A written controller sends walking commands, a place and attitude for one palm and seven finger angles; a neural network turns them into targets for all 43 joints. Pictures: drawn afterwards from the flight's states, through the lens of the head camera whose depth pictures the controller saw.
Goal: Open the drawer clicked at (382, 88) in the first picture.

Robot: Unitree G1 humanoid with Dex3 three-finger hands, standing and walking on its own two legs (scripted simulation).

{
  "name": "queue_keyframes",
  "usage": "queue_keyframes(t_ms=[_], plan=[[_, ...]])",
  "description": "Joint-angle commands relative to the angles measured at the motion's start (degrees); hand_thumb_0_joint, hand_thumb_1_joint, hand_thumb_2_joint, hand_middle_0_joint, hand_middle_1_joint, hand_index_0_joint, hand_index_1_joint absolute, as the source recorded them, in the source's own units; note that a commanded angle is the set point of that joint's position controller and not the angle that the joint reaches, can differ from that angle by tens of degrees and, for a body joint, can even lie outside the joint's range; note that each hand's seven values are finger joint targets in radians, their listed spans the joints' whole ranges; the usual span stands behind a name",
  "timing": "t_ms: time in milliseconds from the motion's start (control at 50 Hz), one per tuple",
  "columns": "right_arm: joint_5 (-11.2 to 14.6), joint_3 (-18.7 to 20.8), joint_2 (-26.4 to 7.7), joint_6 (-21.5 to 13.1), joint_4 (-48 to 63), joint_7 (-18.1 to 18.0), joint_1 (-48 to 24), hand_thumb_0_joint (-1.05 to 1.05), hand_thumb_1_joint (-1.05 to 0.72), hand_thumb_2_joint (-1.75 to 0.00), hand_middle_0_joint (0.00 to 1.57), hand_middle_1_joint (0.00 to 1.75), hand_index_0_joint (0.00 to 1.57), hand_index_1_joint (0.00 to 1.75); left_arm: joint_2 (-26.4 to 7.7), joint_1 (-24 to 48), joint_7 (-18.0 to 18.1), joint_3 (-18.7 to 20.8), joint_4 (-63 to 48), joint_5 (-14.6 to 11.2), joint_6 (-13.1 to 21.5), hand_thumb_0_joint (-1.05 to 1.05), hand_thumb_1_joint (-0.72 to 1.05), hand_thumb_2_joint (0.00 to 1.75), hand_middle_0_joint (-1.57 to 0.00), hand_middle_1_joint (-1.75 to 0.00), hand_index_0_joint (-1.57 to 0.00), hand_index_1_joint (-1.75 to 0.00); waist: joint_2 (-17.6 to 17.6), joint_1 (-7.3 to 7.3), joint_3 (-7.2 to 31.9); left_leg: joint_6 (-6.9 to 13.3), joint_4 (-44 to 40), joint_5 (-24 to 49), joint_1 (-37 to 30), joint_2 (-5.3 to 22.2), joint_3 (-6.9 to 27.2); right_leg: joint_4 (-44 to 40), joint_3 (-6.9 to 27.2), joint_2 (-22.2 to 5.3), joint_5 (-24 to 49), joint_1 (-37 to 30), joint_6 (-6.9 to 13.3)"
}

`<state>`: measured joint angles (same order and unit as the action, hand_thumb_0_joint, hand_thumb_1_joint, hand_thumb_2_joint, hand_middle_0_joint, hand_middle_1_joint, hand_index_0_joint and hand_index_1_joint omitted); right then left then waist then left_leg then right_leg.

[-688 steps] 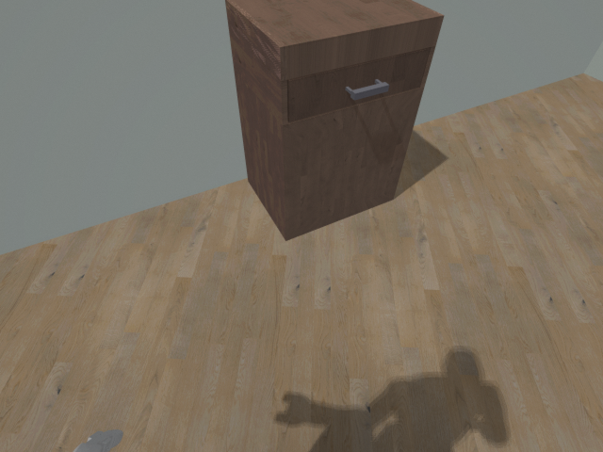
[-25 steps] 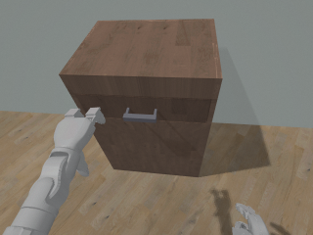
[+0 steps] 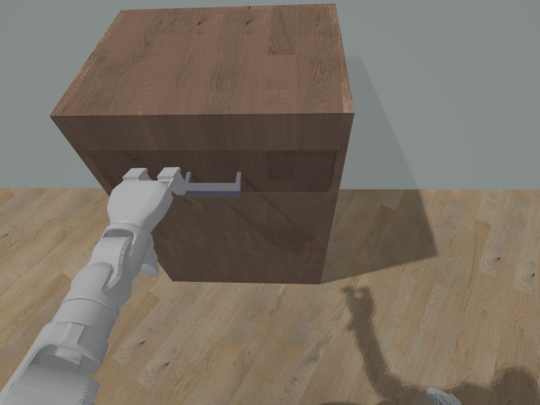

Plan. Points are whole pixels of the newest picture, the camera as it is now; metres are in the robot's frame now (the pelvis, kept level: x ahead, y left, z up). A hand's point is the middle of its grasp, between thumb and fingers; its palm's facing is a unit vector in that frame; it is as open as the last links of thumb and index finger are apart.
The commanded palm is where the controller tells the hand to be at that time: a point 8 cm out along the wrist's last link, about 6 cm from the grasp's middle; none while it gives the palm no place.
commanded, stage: move the hooked fingers above the handle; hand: left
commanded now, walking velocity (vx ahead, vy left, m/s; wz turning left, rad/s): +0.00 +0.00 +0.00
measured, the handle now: (212, 183) +0.57 +0.17 -0.10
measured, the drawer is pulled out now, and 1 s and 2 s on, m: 0.00 0.00 0.00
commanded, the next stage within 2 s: none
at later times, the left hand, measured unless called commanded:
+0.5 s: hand (185, 199) +0.46 +0.19 -0.01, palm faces -0.03 -0.04 -1.00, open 13.8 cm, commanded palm +0.44 +0.20 +0.04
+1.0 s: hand (213, 182) +0.52 +0.15 -0.04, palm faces +0.04 -0.05 -1.00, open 13.8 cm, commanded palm +0.49 +0.18 +0.01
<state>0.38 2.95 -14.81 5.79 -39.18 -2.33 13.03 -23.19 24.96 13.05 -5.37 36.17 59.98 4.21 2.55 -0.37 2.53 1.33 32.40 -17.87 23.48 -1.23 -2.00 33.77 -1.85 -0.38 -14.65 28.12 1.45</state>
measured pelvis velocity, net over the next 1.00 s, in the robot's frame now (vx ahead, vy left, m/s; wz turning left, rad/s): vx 0.00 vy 0.02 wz -0.03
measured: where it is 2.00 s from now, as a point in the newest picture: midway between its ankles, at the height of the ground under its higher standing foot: outside the picture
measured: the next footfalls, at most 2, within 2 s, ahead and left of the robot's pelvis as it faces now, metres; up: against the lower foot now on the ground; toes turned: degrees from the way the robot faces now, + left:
none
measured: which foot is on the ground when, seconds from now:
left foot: down 0.00-1.00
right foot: down 0.00-1.00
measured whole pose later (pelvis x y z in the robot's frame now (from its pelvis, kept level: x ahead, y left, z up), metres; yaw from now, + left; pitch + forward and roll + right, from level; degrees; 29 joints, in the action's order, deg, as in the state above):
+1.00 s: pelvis +0.00 +0.02 -0.05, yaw -2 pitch +25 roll -1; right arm -3.8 2.7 -14.4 5.8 -42.1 2.1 19.5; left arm -20.7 53.0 30.3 -1.2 66.9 65.7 -1.5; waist 3.7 10.0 9.1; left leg 2.8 53.4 -27.0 51.4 -0.2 -3.1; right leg 50.8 -1.0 0.2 -20.8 54.8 0.1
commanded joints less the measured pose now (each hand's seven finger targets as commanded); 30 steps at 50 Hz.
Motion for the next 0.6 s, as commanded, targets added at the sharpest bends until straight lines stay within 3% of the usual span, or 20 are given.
queue_keyframes(t_ms=[0, 40, 100, 120, 140, 180, 280, 340, 380, 440, 520, 540, 580], plan=[[-0.7, 2.8, -6.3, -2.0, 5.6, -0.3, 0.9, 0.00, -0.90, -0.90, 0.20, 0.30, 0.20, 0.30, -12.9, 23.6, 5.9, 7.4, -8.5, 0.2, 3.4, 0.00, -0.50, 0.30, -0.30, -1.20, -0.30, -1.20, -2.9, 0.53, 21.5, 0.8, -0.6, 16.8, -0.9, -1.5, 0.5, -0.9, 2.6, 0.6, 17.6, -13.7, 1.0], [-0.8, 3.0, -6.7, -2.0, 5.1, 0.0, 1.3, 0.00, -0.90, -0.90, 0.20, 0.30, 0.20, 0.30, -15.5, 21.8, 7.7, 10.6, -4.5, 0.7, 3.1, 0.00, -0.50, 0.30, -0.30, -1.20, -0.30, -1.20, -4.2, 0.05, 20.6, 0.7, -0.1, 16.0, 1.5, -1.5, 0.3, -0.4, 2.7, 0.8, 17.1, -13.1, 0.9], [-1.0, 3.1, -6.8, -1.9, 4.5, 0.4, 2.0, 0.00, -0.90, -0.90, 0.20, 0.30, 0.20, 0.30, -14.2, 25.1, 10.2, 8.9, -1.2, 1.6, 1.3, 0.00, -0.50, 0.30, -0.30, -1.20, -0.30, -1.20, -3.3, 1.18, 21.2, 0.7, 0.8, 15.5, 3.5, -1.6, -0.2, 0.4, 2.6, 0.7, 17.5, -11.8, 0.9], [-1.0, 3.2, -6.9, -1.8, 4.4, 0.6, 1.9, 0.00, -0.90, -0.90, 0.20, 0.30, 0.20, 0.30, -14.8, 25.3, 10.7, 9.7, 0.1, 2.0, 0.4, 0.00, -0.50, 0.30, -0.30, -1.20, -0.30, -1.20, -2.4, 0.91, 22.2, 0.7, 1.1, 15.9, 3.8, -1.7, -0.3, 0.8, 2.5, 1.0, 17.4, -11.7, 1.1], [-0.9, 3.2, -7.1, -1.7, 4.4, 0.8, 2.6, 0.00, -0.90, -0.90, 0.20, 0.30, 0.20, 0.30, -14.3, 27.1, 11.1, 8.3, 0.8, 2.5, -0.2, 0.00, -0.50, 0.30, -0.30, -1.20, -0.30, -1.20, -1.5, 1.36, 22.8, 0.6, 1.2, 15.8, 3.5, -1.6, -0.2, 1.1, 2.3, 1.0, 16.8, -10.7, 1.1], [-1.0, 3.8, -7.1, -1.8, 3.8, 1.3, 3.9, 0.00, -0.90, -0.90, 0.20, 0.30, 0.20, 0.30, -9.7, 30.2, 11.2, 4.2, 2.2, 2.6, -1.4, 0.00, -0.50, 0.30, -0.30, -1.20, -0.30, -1.20, -0.8, 2.98, 24.4, 0.5, 2.1, 17.5, 1.2, -1.1, 0.0, 1.4, 1.5, 1.4, 16.9, -8.3, 1.1], [-1.2, 4.4, -7.5, -1.7, 3.1, 1.2, 6.7, 0.00, -0.90, -0.90, 0.20, 0.30, 0.20, 0.30, -8.4, 34.8, 9.5, 3.0, 4.5, 1.5, -0.5, 0.00, -0.50, 0.30, -0.30, -1.20, -0.30, -1.20, -3.4, 4.52, 27.9, 1.0, 3.6, 18.9, 0.0, -0.9, 0.8, 1.9, 1.5, 1.7, 18.0, -7.8, 0.7], [-1.3, 3.9, -7.8, -1.7, 2.6, 1.2, 7.5, 0.00, -0.90, -0.90, 0.20, 0.30, 0.20, 0.30, -9.2, 37.0, 10.0, 3.5, 8.2, 1.9, 0.6, 0.00, -0.50, 0.30, -0.30, -1.20, -0.30, -1.20, -4.7, 5.48, 23.7, 1.1, 4.1, 15.5, 3.2, -0.8, 1.4, 2.2, 1.3, 1.8, 14.6, -4.3, 0.8], [-1.6, 3.7, -7.8, -1.8, 2.1, 1.2, 8.0, 0.00, -0.90, -0.90, 0.20, 0.30, 0.20, 0.30, -10.2, 39.9, 11.5, 4.1, 9.0, 3.1, 1.0, 0.00, -0.50, 0.30, -0.30, -1.20, -0.30, -1.20, -2.8, 5.79, 23.0, 1.1, 4.8, 14.5, 4.5, -0.8, 1.5, 3.1, 1.3, 1.8, 12.8, -1.8, 1.1], [-2.3, 3.4, -8.0, -1.7, 2.0, 1.8, 8.6, 0.00, -0.90, -0.90, 0.20, 0.30, 0.20, 0.30, -13.4, 42.0, 14.3, 6.9, 10.8, 4.3, 0.2, 0.00, -0.50, 0.30, -0.30, -1.20, -0.30, -1.20, -0.3, 5.10, 26.4, 0.8, 6.4, 15.5, 5.8, -0.9, 1.8, 5.4, 1.0, 2.0, 12.5, -0.5, 1.4], [-2.7, 3.2, -7.9, -1.7, 1.6, 2.4, 9.2, 0.00, -0.90, -0.90, 0.20, 0.30, 0.20, 0.30, -11.0, 43.5, 16.2, 5.5, 17.9, 4.2, -4.0, 0.00, -0.50, 0.30, -0.30, -1.20, -0.30, -1.20, -0.6, 6.56, 26.7, 0.6, 8.3, 16.1, 8.8, -0.9, 1.4, 7.0, 0.5, 2.4, 13.6, 1.4, 1.2], [-2.7, 3.3, -8.3, -1.7, 1.3, 2.6, 10.0, 0.00, -0.90, -0.90, 0.20, 0.30, 0.20, 0.30, -12.1, 44.7, 16.3, 5.7, 18.5, 4.3, -4.9, 0.00, -0.50, 0.30, -0.30, -1.20, -0.30, -1.20, -0.4, 6.83, 28.0, 0.6, 8.8, 16.5, 8.6, -0.7, 1.4, 7.4, 0.5, 2.3, 14.0, 1.6, 1.1], [-2.7, 3.7, -8.4, -1.5, 1.5, 2.8, 11.0, 0.00, -0.90, -0.90, 0.20, 0.30, 0.20, 0.30, -10.4, 45.6, 15.6, 4.2, 19.0, 4.0, -6.1, 0.00, -0.50, 0.30, -0.30, -1.20, -0.30, -1.20, -0.1, 7.33, 31.9, 0.5, 9.7, 19.1, 6.9, -0.5, 1.5, 7.9, 0.5, 2.5, 16.0, 1.2, 0.9]])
